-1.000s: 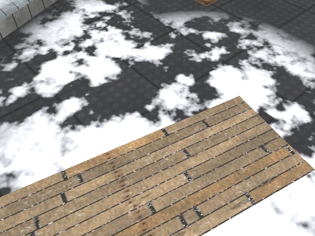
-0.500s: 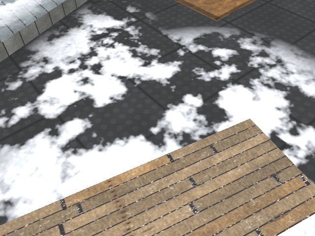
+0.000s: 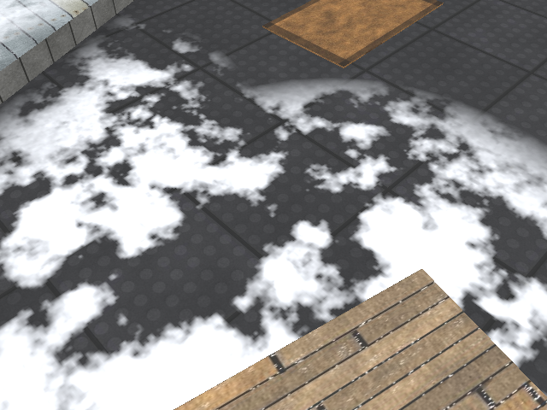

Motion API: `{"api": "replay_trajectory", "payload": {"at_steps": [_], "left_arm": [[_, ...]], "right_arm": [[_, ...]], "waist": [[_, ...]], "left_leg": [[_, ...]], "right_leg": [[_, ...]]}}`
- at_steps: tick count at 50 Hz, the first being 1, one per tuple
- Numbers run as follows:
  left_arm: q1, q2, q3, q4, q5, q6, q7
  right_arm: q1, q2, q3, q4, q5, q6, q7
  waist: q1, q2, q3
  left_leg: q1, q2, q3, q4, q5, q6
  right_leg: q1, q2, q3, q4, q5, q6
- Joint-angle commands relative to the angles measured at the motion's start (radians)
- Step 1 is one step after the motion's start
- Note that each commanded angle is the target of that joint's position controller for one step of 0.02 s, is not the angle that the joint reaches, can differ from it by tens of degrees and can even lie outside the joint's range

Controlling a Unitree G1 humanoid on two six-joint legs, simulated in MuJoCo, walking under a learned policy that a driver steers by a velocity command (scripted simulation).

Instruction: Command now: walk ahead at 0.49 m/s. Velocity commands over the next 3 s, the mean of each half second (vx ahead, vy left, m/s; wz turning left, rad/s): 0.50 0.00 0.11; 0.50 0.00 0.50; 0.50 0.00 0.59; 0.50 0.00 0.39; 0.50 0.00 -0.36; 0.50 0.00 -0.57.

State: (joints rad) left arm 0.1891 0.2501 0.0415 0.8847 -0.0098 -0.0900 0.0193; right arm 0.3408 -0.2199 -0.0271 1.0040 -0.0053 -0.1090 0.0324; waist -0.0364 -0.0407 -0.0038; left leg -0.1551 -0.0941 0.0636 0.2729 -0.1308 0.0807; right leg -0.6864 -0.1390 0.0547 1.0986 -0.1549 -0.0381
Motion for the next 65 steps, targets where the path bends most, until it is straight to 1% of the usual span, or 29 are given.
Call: {"api": "replay_trajectory", "payload": {"at_steps": [1, 5, 10, 12, 14, 15, 16, 17, 18, 20, 21, 23, 25, 32, 38, 41, 42, 43, 44, 45, 46, 47, 48, 49, 52, 55, 59, 62, 65], "left_arm": [[0.011, 0.042, 0.012, -0.045, 0.009, -0.002, 0.002], [-0.139, 0.028, 0.005, -0.085, -0.002, -0.011, -0.012], [-0.249, 0.04, 0.001, -0.136, -0.013, -0.023, -0.045], [-0.213, 0.063, 0.008, -0.138, -0.013, -0.031, -0.053], [0.01, 0.129, 0.046, -0.075, -0.01, -0.037, -0.048], [0.224, 0.215, 0.073, -0.034, 0.002, -0.039, -0.038], [0.313, 0.299, 0.092, -0.007, 0.012, -0.031, -0.041], [0.31, 0.188, 0.064, -0.013, 0.014, -0.033, -0.04], [0.214, 0.141, 0.047, -0.03, 0.012, -0.037, -0.037], [0.063, 0.072, 0.024, -0.049, 0.011, -0.039, -0.043], [0.044, 0.066, 0.022, -0.042, 0.019, -0.043, -0.043], [0.053, 0.056, 0.025, -0.018, 0.022, -0.048, -0.043], [0.063, 0.078, 0.032, -0.002, 0.027, -0.05, -0.034], [0.112, 0.117, 0.042, 0.024, 0.024, -0.032, 0.002], [0.189, 0.145, 0.055, 0.054, 0.005, 0.004, 0.009], [0.142, 0.19, 0.067, 0.033, -0.004, 0.02, 0.017], [0.123, 0.205, 0.07, 0.026, -0.005, 0.027, 0.02], [0.095, 0.209, 0.069, 0.015, -0.011, 0.03, 0.02], [0.099, 0.183, 0.059, -0.011, 0.005, 0.02, 0.018], [0.185, 0.026, 0.012, -0.068, 0.015, -0.019, -0.002], [0.066, 0.114, 0.027, -0.094, -0.022, -0.068, -0.02], [-0.007, 0.133, 0.033, -0.122, -0.05, -0.083, -0.026], [-0.008, 0.126, 0.032, -0.116, -0.032, -0.085, -0.019], [-0.006, 0.136, 0.043, -0.104, -0.003, -0.074, -0.009], [0.029, 0.122, 0.051, -0.12, 0.018, -0.034, -0.009], [-0.081, 0.094, 0.042, -0.164, 0.029, -0.02, -0.002], [-0.223, 0.066, 0.028, -0.21, 0.016, -0.026, -0.014], [-0.287, 0.086, 0.031, -0.243, 0.005, -0.036, -0.027], [-0.278, 0.121, 0.042, -0.256, 0.002, -0.054, -0.041]], "right_arm": [[-0.032, -0.14, -0.023, -0.058, 0.004, -0.013, -0.022], [0.046, -0.164, -0.026, -0.04, 0.018, -0.002, -0.033], [0.109, -0.172, -0.033, -0.01, 0.025, 0.021, -0.037], [0.093, -0.186, -0.04, -0.011, 0.026, 0.031, -0.039], [0.061, -0.171, -0.032, -0.023, 0.019, 0.04, -0.038], [0.048, -0.129, -0.012, -0.053, 0.003, 0.037, -0.035], [0.174, 0.013, 0.028, -0.058, 0.012, 0.015, -0.026], [0.139, -0.094, 0.003, -0.04, 0.04, -0.008, -0.026], [0.046, -0.167, -0.02, -0.071, 0.062, -0.017, -0.027], [-0.036, -0.148, -0.031, -0.086, 0.043, -0.002, -0.043], [-0.005, -0.124, -0.034, -0.085, 0.04, 0.013, -0.043], [0.026, -0.081, -0.035, -0.075, 0.042, 0.04, -0.038], [-0.01, -0.074, -0.041, -0.095, 0.043, 0.056, -0.04], [-0.217, -0.057, -0.042, -0.184, 0.025, 0.055, -0.014], [-0.373, -0.041, -0.034, -0.282, 0.029, 0.054, 0.025], [-0.307, -0.085, -0.057, -0.301, 0.032, 0.059, 0.035], [-0.21, -0.121, -0.076, -0.286, 0.036, 0.061, 0.034], [-0.051, -0.178, -0.109, -0.247, 0.036, 0.061, 0.024], [0.089, -0.274, -0.143, -0.215, 0.032, 0.07, -0.001], [0.036, -0.361, -0.15, -0.243, 0.029, 0.06, -0.005], [0.079, -0.27, -0.122, -0.246, 0.015, 0.052, -0.003], [0.044, -0.209, -0.106, -0.243, 0.01, 0.041, -0.003], [-0.037, -0.17, -0.094, -0.259, 0.022, 0.033, 0.001], [-0.105, -0.133, -0.081, -0.276, 0.024, 0.031, 0.001], [-0.129, -0.149, -0.08, -0.294, 0.02, 0.025, -0.012], [-0.073, -0.193, -0.091, -0.288, 0.023, 0.025, -0.034], [-0.012, -0.191, -0.09, -0.281, 0.03, 0.038, -0.045], [0.029, -0.191, -0.089, -0.27, 0.034, 0.045, -0.046], [0.034, -0.192, -0.09, -0.273, 0.034, 0.055, -0.055]], "waist": [[0.038, 0.071, 0.058], [-0.017, 0.08, 0.065], [-0.043, 0.093, 0.095], [-0.011, 0.11, 0.074], [0.106, 0.106, -0.055], [0.186, 0.021, -0.217], [0.137, -0.259, -0.36], [0.164, -0.177, -0.362], [0.144, -0.121, -0.213], [0.082, -0.002, -0.072], [0.048, -0.057, -0.055], [0.025, -0.048, -0.023], [0.018, -0.028, 0.011], [0.065, -0.005, 0.073], [0.105, 0.002, 0.118], [0.034, -0.057, 0.038], [-0.025, -0.072, -0.019], [-0.112, -0.052, -0.103], [-0.157, 0.075, -0.184], [-0.02, 0.31, -0.288], [-0.092, 0.184, -0.345], [-0.082, 0.148, -0.216], [-0.022, 0.035, -0.129], [0.015, 0.011, -0.086], [0.069, 0.041, -0.051], [0.042, 0.058, -0.013], [-0.018, 0.118, 0.0], [-0.044, 0.138, 0.003], [-0.026, 0.157, -0.005]], "left_leg": [[-0.079, 0.285, -0.209, -0.186, 0.081, 0.169], [0.007, 0.275, -0.165, -0.175, 0.084, 0.132], [0.163, 0.336, -0.179, -0.097, 0.085, 0.119], [0.195, 0.354, -0.186, -0.036, 0.174, 0.102], [0.142, 0.282, -0.136, 0.225, 0.466, 0.063], [-0.058, 0.215, -0.084, 0.54, 0.311, 0.025], [-0.475, 0.033, -0.05, 0.904, -0.282, -0.041], [-0.577, 0.058, -0.218, 1.054, -0.413, -0.025], [-0.631, 0.108, -0.219, 1.079, -0.331, -0.007], [-0.554, 0.188, -0.187, 0.979, -0.172, -0.013], [-0.491, 0.217, -0.191, 0.939, -0.128, -0.018], [-0.454, 0.222, -0.18, 0.914, -0.096, -0.025], [-0.508, 0.221, -0.189, 0.883, -0.039, -0.029], [-0.582, 0.204, -0.13, 0.547, 0.212, -0.037], [-0.629, 0.183, -0.028, 0.405, 0.103, 0.003], [-0.424, 0.091, 0.067, 0.397, -0.04, 0.055], [-0.294, 0.049, 0.085, 0.386, -0.074, 0.081], [-0.057, 0.011, 0.075, 0.297, -0.007, 0.12], [0.241, 0.152, -0.172, 0.252, -0.011, 0.179], [0.544, 0.413, -0.797, 0.114, -0.134, 0.392], [0.563, 0.428, -0.882, 0.004, -0.161, 0.367], [0.467, 0.396, -0.712, 0.012, -0.09, 0.311], [0.298, 0.348, -0.579, 0.012, 0.015, 0.267], [0.164, 0.305, -0.484, -0.002, 0.096, 0.233], [-0.02, 0.263, -0.404, -0.048, 0.237, 0.237], [-0.079, 0.22, -0.335, -0.059, 0.283, 0.215], [-0.091, 0.169, -0.312, -0.03, 0.151, 0.151], [-0.039, 0.197, -0.379, 0.016, 0.096, 0.139], [0.045, 0.231, -0.472, 0.1, 0.082, 0.125]], "right_leg": [[-0.027, -0.03, 0.003, -0.161, 0.16, 0.021], [0.011, 0.019, -0.037, -0.413, 0.269, 0.029], [0.009, 0.046, -0.042, -0.55, 0.165, 0.005], [0.089, 0.069, -0.057, -0.588, 0.087, -0.023], [0.413, 0.127, -0.097, -0.625, 0.066, -0.07], [0.74, -0.036, 0.079, -0.605, 0.08, -0.138], [1.105, -0.279, 0.534, -0.705, -0.078, -0.286], [1.078, -0.284, 0.645, -0.784, -0.145, -0.269], [0.943, -0.258, 0.473, -0.793, -0.081, -0.211], [0.686, -0.167, 0.227, -0.867, 0.057, -0.149], [0.615, -0.149, 0.157, -0.898, 0.091, -0.142], [0.553, -0.119, 0.058, -0.937, 0.162, -0.143], [0.541, -0.115, -0.017, -0.953, 0.243, -0.14], [0.61, -0.11, -0.179, -0.986, 0.257, -0.113], [0.803, -0.167, -0.249, -0.896, 0.399, -0.099], [0.811, -0.163, -0.294, -0.712, 0.861, -0.07], [0.792, -0.153, -0.302, -0.568, 0.973, -0.059], [0.704, -0.114, -0.317, -0.353, 0.917, -0.028], [0.436, -0.056, -0.313, -0.028, 0.51, 0.019], [-0.001, 0.178, -0.166, 0.339, -0.396, 0.074], [-0.11, 0.154, 0.05, 0.397, -0.397, 0.04], [-0.167, 0.105, 0.046, 0.348, -0.313, 0.009], [-0.114, 0.056, 0.042, 0.24, -0.233, 0.003], [-0.038, 0.025, 0.033, 0.154, -0.192, 0.009], [0.076, 0.006, 0.022, 0.024, -0.148, 0.053], [0.052, 0.035, -0.007, -0.17, -0.001, 0.091], [0.117, 0.103, -0.015, -0.468, 0.221, 0.087], [0.143, 0.129, -0.001, -0.559, 0.232, 0.076], [0.181, 0.143, 0.019, -0.624, 0.133, 0.049]]}}
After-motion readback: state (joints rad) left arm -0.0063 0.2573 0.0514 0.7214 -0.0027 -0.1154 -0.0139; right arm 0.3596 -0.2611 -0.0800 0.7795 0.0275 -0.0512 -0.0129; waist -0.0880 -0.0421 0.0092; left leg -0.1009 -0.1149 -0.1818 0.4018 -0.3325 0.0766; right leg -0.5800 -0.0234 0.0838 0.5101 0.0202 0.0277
